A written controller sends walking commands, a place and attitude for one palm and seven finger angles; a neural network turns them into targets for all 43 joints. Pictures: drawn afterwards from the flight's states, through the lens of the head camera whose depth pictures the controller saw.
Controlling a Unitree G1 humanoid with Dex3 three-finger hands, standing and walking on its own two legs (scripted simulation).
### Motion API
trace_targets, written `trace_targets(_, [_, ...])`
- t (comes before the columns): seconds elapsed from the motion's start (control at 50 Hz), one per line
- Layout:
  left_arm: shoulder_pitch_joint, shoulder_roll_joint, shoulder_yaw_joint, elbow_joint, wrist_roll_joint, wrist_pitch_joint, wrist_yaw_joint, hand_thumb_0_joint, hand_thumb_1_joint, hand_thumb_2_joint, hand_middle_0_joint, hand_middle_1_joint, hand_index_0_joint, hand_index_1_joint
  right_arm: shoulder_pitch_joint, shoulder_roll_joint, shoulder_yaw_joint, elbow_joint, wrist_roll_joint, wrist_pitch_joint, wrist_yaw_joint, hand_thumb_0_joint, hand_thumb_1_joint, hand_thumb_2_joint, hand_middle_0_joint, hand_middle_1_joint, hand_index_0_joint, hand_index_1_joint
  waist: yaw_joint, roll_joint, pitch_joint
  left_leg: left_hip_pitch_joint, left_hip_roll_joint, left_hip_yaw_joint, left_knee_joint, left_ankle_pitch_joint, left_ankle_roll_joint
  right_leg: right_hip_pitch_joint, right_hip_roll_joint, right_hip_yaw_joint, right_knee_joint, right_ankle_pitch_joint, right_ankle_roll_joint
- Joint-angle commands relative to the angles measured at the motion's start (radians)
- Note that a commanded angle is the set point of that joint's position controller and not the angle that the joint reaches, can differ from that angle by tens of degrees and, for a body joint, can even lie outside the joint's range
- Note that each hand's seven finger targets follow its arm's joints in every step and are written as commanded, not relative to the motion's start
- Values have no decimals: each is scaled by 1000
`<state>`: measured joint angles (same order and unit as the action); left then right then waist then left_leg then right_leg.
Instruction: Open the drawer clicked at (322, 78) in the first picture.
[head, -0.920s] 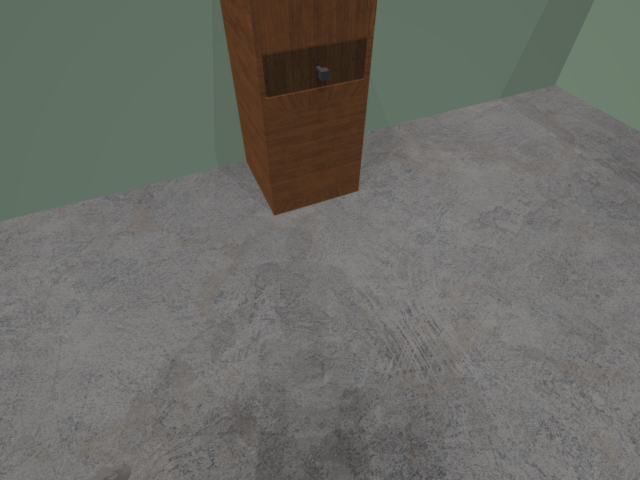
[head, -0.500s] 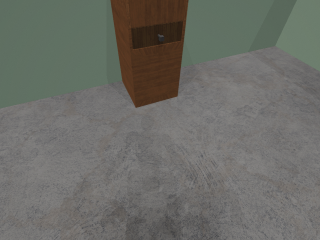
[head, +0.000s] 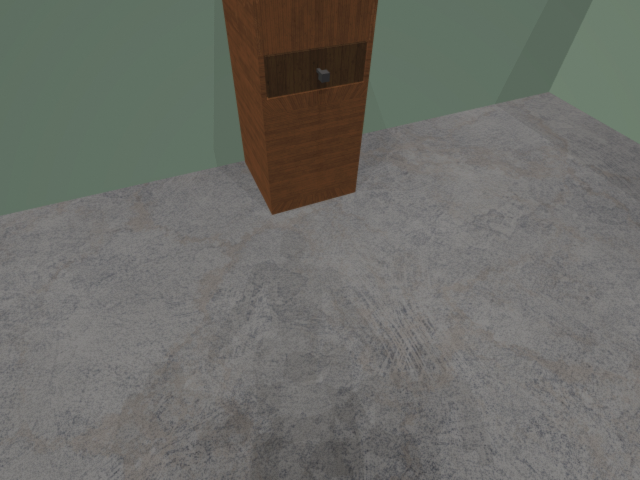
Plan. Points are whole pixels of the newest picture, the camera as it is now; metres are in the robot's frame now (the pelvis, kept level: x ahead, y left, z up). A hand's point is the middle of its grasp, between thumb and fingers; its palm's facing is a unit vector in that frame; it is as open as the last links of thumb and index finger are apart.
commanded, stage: look at it before walking up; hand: left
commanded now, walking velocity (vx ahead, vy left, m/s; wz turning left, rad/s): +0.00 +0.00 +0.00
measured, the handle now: (322, 74) +1.41 +0.07 -0.13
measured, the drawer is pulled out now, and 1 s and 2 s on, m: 0.00 0.00 0.00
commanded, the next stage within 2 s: walk to a spot facing it in 0.52 s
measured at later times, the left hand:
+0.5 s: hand out of the picture +0.08 +0.25 -0.16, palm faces -0.03 -0.94 -0.33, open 7.3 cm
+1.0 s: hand out of the picture +0.06 +0.17 -0.18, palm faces -0.08 -0.97 -0.22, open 7.3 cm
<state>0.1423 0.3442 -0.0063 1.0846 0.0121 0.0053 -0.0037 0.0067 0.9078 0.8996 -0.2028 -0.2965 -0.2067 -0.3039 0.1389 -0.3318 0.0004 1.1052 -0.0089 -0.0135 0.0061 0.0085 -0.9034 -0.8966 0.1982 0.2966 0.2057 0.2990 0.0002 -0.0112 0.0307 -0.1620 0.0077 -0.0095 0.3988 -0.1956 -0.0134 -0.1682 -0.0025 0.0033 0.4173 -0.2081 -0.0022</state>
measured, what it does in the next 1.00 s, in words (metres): lifts its left foot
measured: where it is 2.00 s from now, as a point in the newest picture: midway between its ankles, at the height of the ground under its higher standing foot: (348, 442)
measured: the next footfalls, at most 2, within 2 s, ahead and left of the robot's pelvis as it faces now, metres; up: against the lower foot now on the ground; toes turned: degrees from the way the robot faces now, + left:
left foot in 1.30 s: +0.31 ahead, +0.09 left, +0.00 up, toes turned -14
right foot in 1.86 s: +0.41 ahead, -0.23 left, +0.00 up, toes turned -46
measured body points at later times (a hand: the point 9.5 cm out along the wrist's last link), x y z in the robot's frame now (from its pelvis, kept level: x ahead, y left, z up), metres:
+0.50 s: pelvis +0.01 +0.00 +0.00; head +0.01 +0.00 +0.45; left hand +0.08 +0.30 -0.13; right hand +0.08 -0.29 -0.13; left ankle +0.01 +0.13 -0.74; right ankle +0.01 -0.12 -0.74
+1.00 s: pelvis +0.06 -0.02 -0.02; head +0.07 -0.03 +0.43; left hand +0.07 +0.23 -0.16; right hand +0.05 -0.28 -0.17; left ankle +0.03 +0.11 -0.70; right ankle +0.02 -0.11 -0.74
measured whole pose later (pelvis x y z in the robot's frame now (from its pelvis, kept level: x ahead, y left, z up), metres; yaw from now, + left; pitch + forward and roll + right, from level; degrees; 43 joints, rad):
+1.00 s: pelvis +0.06 -0.02 -0.02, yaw -9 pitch -1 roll -1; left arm 0.38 0.19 0.03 1.01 0.02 -0.02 -0.01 0.00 0.91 0.90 -0.20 -0.30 -0.20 -0.30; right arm 0.25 -0.24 -0.03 1.06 -0.02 0.02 0.01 0.01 -0.91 -0.90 0.20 0.30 0.20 0.30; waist 0.04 0.02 0.02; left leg -0.37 0.08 0.05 1.00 -0.48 -0.03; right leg -0.23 0.05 0.00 0.60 -0.36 -0.05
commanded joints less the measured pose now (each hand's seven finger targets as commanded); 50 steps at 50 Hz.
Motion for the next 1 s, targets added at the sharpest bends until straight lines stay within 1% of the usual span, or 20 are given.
trace_targets(0.0, [-41,204,38,-61,0,-28,12,0,900,900,-200,-300,-200,-300,-55,-209,-40,-63,-1,-21,-17,0,-900,-900,200,300,200,300,2,12,-38,-1,107,-99,-83,48,44,-19,-113,113,-100,4,-31])
trace_targets(0.24, [-38,204,36,-56,1,-30,13,0,900,900,-200,-300,-200,-300,-64,-211,-39,-61,0,-23,-18,0,-900,-900,200,300,200,300,3,14,-50,23,110,-96,-86,93,43,-5,-115,106,-99,65,-29])
trace_targets(0.4, [-38,206,36,-57,1,-30,13,0,900,900,-200,-300,-200,-300,-66,-210,-38,-58,0,-20,-16,0,-900,-900,200,300,200,300,1,8,-45,26,109,-92,-90,75,41,-9,-115,112,-109,51,-29])
trace_targets(0.6, [-34,207,36,-54,0,-33,14,0,900,900,-200,-300,-200,-300,-71,-212,-37,-53,2,-21,-17,0,-900,-900,200,300,200,300,2,12,-66,48,113,-85,-84,124,39,15,-119,110,-104,118,-29])
trace_targets(0.64, [11,118,20,-35,-1,-14,15,0,900,900,-200,-300,-200,-300,-20,-121,-18,-35,-6,-9,-16,0,-900,-900,200,300,200,300,-1,12,-68,59,112,-52,-59,43,21,-10,-104,121,-90,35,-22])
trace_targets(0.66, [36,94,19,-35,2,-3,13,0,900,900,-200,-300,-200,-300,11,-99,-16,-34,-8,-2,-16,0,-900,-900,200,300,200,300,-1,11,-64,59,115,-38,-45,-40,19,-36,-93,128,-76,-49,-23])
trace_targets(0.68, [46,91,21,-45,5,6,8,0,900,900,-200,-300,-200,-300,22,-99,-20,-39,-11,4,-16,0,-900,-900,200,300,200,300,0,18,-22,31,118,-39,-53,-151,24,-84,-77,137,-70,-155,-26])
trace_targets(0.72, [61,88,34,-75,10,16,-5,0,900,900,-200,-300,-200,-300,38,-122,-36,-61,-14,8,-17,0,-900,-900,200,300,200,300,-1,61,50,-12,148,-69,-93,-338,45,-173,-38,134,-20,-278,-33])
trace_targets(0.76, [89,75,45,-106,12,13,-14,0,900,900,-200,-300,-200,-300,61,-152,-57,-87,-12,6,-18,0,-900,-900,200,300,200,300,1,105,77,-5,213,-132,-125,-437,86,-249,6,95,97,-289,-30])
trace_targets(0.78, [109,52,48,-117,12,9,-19,0,900,900,-200,-300,-200,-300,69,-164,-66,-97,-10,2,-20,0,-900,-900,200,300,200,300,2,138,71,3,261,-167,-140,-439,114,-267,28,48,186,-243,-25])
trace_targets(0.8, [123,28,52,-124,13,4,-24,0,900,900,-200,-300,-200,-300,70,-171,-75,-109,-9,-4,-21,0,-900,-900,200,300,200,300,7,167,62,3,309,-175,-135,-393,140,-261,28,-1,259,-213,-18])
trace_targets(0.82, [131,12,57,-134,13,1,-28,0,900,900,-200,-300,-200,-300,69,-159,-80,-118,-9,-10,-20,0,-900,-900,200,300,200,300,13,174,58,-15,326,-152,-107,-329,154,-241,7,-19,279,-227,-14])
trace_targets(0.84, [166,3,61,-131,15,-6,-31,0,900,900,-200,-300,-200,-300,57,-147,-79,-127,-10,-12,-20,0,-900,-900,200,300,200,300,32,146,46,-55,310,-96,-29,-268,140,-171,-3,-26,230,-223,-16])
trace_targets(0.86, [241,6,67,-111,17,-12,-31,0,900,900,-200,-300,-200,-300,32,-128,-76,-138,-11,-11,-17,0,-900,-900,200,300,200,300,72,67,35,-150,254,-19,113,-262,98,-50,0,-2,130,-176,-30])
trace_targets(0.88, [328,69,85,-93,24,-28,-20,0,900,900,-200,-300,-200,-300,8,-60,-64,-168,-5,-9,-15,0,-900,-900,200,300,200,300,106,-180,39,-366,122,115,415,-318,17,101,-154,290,-57,-210,-97])
trace_targets(0.9, [418,140,98,-75,14,-37,-5,0,900,900,-200,-300,-200,-300,-72,-17,-51,-226,-6,-18,-8,0,-900,-900,200,300,200,300,134,-368,70,-588,23,134,645,-442,-16,159,-326,629,-218,-126,-190])
trace_targets(0.92, [443,119,95,-74,6,-45,11,0,900,900,-200,-300,-200,-300,-124,-40,-53,-246,-8,-26,-10,0,-900,-900,200,300,200,300,142,-257,84,-612,62,21,717,-369,-7,134,-340,693,-237,-57,-241])
trace_targets(0.94, [404,95,90,-81,9,-47,14,0,900,900,-200,-300,-200,-300,-124,-26,-58,-241,-7,-32,-9,0,-900,-900,200,300,200,300,103,-132,90,-625,85,2,754,-298,-10,143,-327,639,-204,-18,-266])
trace_targets(0.96, [366,73,90,-95,11,-51,17,0,900,900,-200,-300,-200,-300,-104,-16,-59,-232,-9,-37,-6,0,-900,-900,200,300,200,300,76,-41,72,-607,108,1,739,-266,-16,139,-319,573,-173,19,-270])
trace_targets(0.98, [343,57,86,-102,14,-56,16,0,900,900,-200,-300,-200,-300,-91,3,-59,-225,-12,-37,-2,0,-900,-900,200,300,200,300,59,-22,52,-568,109,15,705,-222,-25,122,-280,489,-155,86,-249])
